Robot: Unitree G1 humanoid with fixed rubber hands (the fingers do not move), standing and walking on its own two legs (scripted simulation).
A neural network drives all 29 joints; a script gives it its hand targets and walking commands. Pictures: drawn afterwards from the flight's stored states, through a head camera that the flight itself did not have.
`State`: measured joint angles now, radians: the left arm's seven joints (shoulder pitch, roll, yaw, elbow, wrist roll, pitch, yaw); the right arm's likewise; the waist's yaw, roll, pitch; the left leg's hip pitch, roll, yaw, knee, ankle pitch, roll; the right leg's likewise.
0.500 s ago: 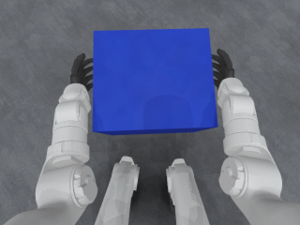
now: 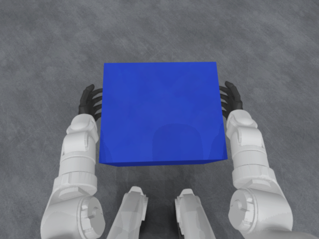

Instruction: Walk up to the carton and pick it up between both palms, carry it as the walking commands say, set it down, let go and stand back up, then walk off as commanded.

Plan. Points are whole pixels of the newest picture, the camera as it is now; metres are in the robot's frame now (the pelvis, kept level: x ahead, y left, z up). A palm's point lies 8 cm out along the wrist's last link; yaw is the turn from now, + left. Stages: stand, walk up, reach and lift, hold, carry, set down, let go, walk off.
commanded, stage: reach and lift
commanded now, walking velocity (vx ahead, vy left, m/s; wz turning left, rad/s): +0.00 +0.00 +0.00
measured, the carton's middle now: (160, 120) +0.43 +0.02 -0.12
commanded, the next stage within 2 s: none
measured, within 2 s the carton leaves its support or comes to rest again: neither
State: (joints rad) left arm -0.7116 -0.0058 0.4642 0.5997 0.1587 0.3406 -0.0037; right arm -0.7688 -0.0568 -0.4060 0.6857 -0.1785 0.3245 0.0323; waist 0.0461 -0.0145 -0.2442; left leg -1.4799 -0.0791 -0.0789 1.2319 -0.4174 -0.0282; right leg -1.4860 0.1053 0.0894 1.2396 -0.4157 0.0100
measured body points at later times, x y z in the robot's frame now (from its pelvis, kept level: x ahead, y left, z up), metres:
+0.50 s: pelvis +0.02 +0.00 +0.07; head +0.18 +0.00 +0.49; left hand +0.40 +0.20 +0.01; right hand +0.43 -0.17 +0.01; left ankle +0.06 +0.12 -0.60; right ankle +0.06 -0.11 -0.60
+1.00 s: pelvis +0.04 +0.00 +0.12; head +0.14 +0.00 +0.56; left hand +0.38 +0.20 +0.09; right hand +0.41 -0.17 +0.08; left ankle +0.06 +0.12 -0.60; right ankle +0.06 -0.11 -0.60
